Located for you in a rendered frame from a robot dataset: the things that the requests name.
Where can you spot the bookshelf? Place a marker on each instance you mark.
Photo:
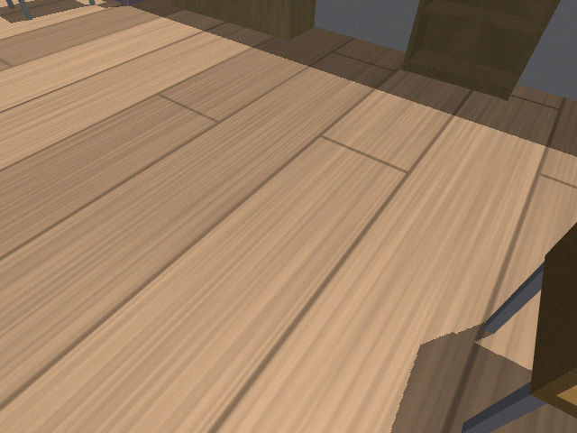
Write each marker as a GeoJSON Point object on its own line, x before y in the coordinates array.
{"type": "Point", "coordinates": [482, 45]}

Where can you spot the chair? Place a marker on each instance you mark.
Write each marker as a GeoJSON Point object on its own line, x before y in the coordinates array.
{"type": "Point", "coordinates": [554, 374]}

